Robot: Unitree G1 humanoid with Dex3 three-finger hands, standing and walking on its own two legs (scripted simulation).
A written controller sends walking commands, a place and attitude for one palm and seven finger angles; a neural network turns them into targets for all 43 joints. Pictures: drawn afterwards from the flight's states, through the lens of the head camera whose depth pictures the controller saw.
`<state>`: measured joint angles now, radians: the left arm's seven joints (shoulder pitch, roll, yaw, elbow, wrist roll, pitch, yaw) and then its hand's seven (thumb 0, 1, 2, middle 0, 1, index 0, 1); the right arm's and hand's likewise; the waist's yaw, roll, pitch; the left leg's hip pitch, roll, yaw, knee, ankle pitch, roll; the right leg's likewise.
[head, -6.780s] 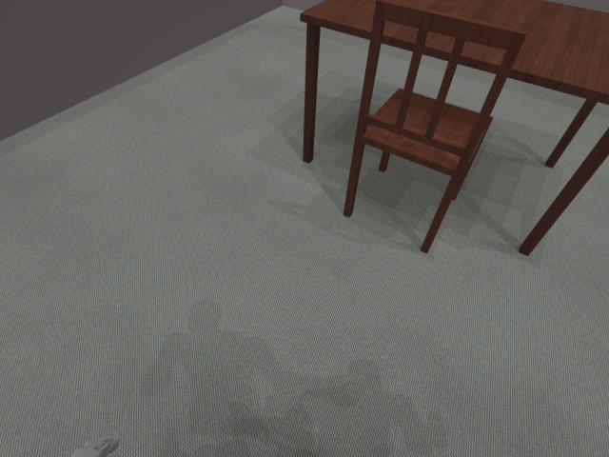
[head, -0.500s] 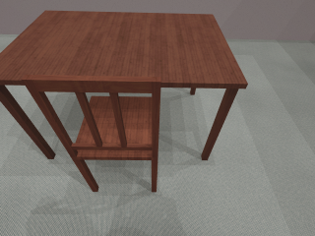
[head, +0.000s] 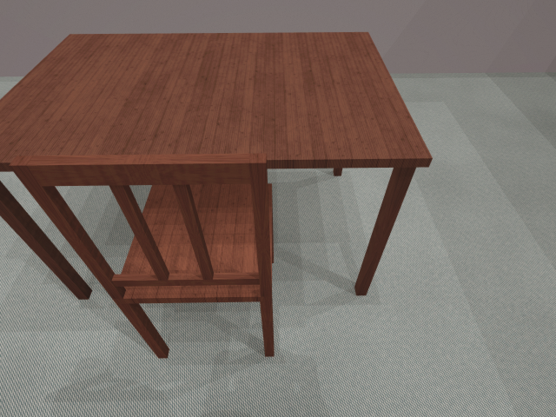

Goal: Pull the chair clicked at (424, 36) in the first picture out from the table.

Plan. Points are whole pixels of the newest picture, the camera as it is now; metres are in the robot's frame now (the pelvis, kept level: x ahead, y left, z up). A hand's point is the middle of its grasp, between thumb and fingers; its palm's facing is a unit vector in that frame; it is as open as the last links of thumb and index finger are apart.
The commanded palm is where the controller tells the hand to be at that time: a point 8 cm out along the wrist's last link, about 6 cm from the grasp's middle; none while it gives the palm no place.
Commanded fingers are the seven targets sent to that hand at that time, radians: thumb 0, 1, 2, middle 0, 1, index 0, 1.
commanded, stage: come to a stop and stand still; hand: left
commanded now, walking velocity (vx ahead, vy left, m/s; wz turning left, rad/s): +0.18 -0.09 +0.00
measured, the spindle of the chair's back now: (144, 236) +0.46 +0.30 -0.08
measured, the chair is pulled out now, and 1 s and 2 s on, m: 0.00 0.00 0.00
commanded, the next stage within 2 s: look again from close up in 0.98 s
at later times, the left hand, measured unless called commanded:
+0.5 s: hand out of the picture +0.08 +0.20 -0.17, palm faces +0.04 -0.96 -0.29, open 7.3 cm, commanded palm none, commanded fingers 0.00 0.90 0.90 -0.20 -0.30 -0.20 -0.30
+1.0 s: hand out of the picture +0.07 +0.18 -0.16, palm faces +0.00 -0.97 -0.23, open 7.3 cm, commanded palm none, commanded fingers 0.00 0.90 0.90 -0.20 -0.30 -0.20 -0.30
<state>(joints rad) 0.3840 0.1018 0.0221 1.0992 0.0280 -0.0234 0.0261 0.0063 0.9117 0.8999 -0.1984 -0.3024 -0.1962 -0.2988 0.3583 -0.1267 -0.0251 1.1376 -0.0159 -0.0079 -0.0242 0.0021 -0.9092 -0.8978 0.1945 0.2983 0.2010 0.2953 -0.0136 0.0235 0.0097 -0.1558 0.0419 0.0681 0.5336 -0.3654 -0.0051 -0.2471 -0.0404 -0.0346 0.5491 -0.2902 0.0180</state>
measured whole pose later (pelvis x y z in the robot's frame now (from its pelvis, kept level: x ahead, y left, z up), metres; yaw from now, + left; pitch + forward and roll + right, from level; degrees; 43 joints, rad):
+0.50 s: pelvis +0.05 +0.00 +0.00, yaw +1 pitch +1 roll +0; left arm 0.23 0.18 0.06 1.00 0.02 0.02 0.05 0.01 0.92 0.90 -0.20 -0.30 -0.20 -0.30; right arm 0.26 -0.15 -0.04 1.08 -0.02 0.00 -0.05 0.01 -0.92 -0.90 0.20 0.30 0.20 0.30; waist -0.02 0.03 0.09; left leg -0.08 0.04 0.08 0.47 -0.41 -0.01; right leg -0.30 -0.04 -0.05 0.69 -0.37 0.00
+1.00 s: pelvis +0.03 +0.00 +0.01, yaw +1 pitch -1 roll +0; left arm 0.28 0.18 -0.02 0.98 0.02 0.00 0.03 0.01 0.92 0.90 -0.20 -0.30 -0.20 -0.30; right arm 0.21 -0.18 0.01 0.97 -0.01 -0.01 -0.01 0.00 -0.92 -0.90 0.20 0.30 0.20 0.30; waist 0.00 0.02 0.02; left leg -0.21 0.01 0.06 0.48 -0.24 0.02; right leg -0.21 -0.03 -0.04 0.48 -0.26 0.00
